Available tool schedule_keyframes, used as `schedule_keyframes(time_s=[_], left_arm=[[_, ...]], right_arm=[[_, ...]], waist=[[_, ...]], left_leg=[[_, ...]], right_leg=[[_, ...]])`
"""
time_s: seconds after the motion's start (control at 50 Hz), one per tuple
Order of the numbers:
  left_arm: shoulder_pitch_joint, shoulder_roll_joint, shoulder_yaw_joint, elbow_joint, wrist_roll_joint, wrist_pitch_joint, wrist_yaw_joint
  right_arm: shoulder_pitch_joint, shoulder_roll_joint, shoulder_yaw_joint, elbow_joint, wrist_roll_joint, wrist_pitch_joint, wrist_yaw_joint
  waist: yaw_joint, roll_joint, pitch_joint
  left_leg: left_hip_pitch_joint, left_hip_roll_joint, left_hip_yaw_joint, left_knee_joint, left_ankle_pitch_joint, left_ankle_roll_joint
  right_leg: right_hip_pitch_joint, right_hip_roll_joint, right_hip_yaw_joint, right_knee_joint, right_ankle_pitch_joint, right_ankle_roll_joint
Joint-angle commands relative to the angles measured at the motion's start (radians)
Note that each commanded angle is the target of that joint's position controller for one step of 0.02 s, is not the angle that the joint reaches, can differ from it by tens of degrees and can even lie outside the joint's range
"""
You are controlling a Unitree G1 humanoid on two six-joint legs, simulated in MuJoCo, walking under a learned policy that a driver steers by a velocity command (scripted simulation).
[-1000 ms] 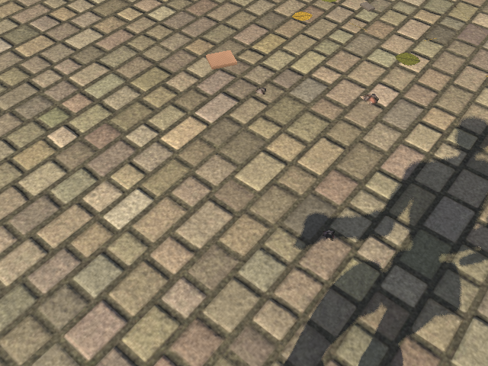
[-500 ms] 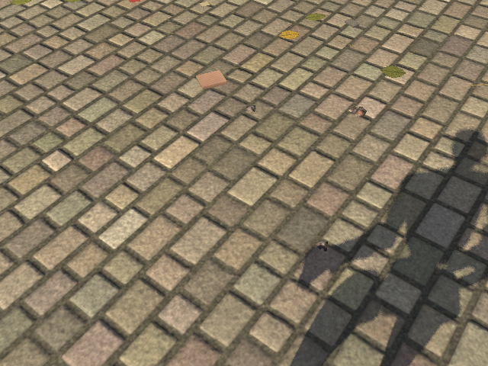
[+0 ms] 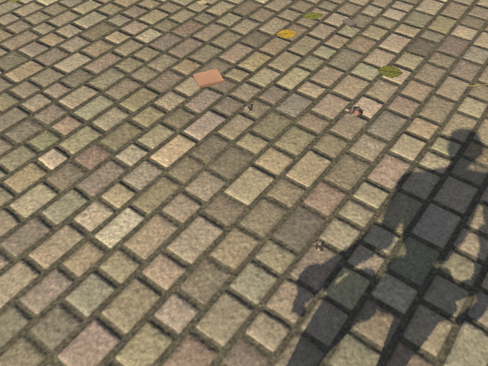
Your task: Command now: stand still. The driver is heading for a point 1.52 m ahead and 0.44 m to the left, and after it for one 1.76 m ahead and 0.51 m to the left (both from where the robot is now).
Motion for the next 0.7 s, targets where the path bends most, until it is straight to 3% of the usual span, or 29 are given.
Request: schedule_keyframes(time_s=[0.02,0.3,0.6,0.64,0.68,0.7], left_arm=[[0.021,0.102,0.021,-0.016,-0.001,-0.011,0.004],[0.048,0.088,0.009,0.095,-0.005,-0.009,0.009],[0.081,0.067,-0.005,0.164,-0.007,-0.006,0.010],[0.105,0.062,-0.006,0.181,-0.013,-0.002,0.013],[0.097,0.083,0.001,0.167,-0.019,-0.005,0.017],[0.097,0.077,0.000,0.161,-0.022,-0.015,0.016]], right_arm=[[0.013,-0.107,-0.020,-0.018,0.001,-0.007,-0.006],[0.049,-0.086,-0.013,0.044,0.002,-0.003,-0.011],[0.095,-0.062,-0.002,0.073,0.003,-0.004,-0.011],[0.120,-0.057,-0.002,0.087,0.009,0.000,-0.015],[0.117,-0.079,-0.009,0.075,0.016,-0.004,-0.018],[0.119,-0.078,-0.009,0.068,0.018,-0.014,-0.016]], waist=[[0.001,-0.005,-0.010],[0.005,-0.001,0.005],[0.010,0.000,0.020],[0.011,0.002,0.011],[0.012,0.007,0.087],[0.013,0.011,0.117]], left_leg=[[0.021,0.008,-0.007,-0.084,0.116,0.016],[0.023,-0.001,0.001,-0.095,0.117,0.020],[0.012,-0.007,0.004,-0.101,0.105,0.025],[0.004,-0.034,0.025,-0.094,-0.156,0.039],[-0.080,-0.025,-0.004,-0.095,-0.434,0.076],[-0.104,-0.007,-0.033,-0.101,-0.472,0.093]], right_leg=[[-0.039,-0.024,0.016,-0.102,0.166,-0.017],[-0.042,-0.017,0.000,-0.117,0.154,-0.013],[-0.052,-0.012,-0.012,-0.121,0.135,-0.009],[-0.064,0.015,-0.036,-0.113,-0.124,-0.023],[-0.153,0.013,-0.023,-0.099,-0.392,-0.058],[-0.183,-0.003,-0.005,-0.097,-0.421,-0.073]])
Velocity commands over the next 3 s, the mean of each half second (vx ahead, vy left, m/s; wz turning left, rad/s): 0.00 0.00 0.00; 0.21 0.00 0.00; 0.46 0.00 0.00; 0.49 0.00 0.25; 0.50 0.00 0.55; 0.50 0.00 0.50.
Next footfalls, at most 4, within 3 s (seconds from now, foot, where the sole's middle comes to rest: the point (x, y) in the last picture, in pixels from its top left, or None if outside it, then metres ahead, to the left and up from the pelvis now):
1.28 left None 0.42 0.12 -0.77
1.84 right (290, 297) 0.72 -0.12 -0.77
2.38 left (188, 240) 0.93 0.20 -0.77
2.86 right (198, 164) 1.28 0.19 -0.77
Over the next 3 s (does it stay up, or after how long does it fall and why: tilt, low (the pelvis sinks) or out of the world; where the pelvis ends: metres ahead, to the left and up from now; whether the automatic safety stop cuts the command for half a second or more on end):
stays up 1.14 0.20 0.00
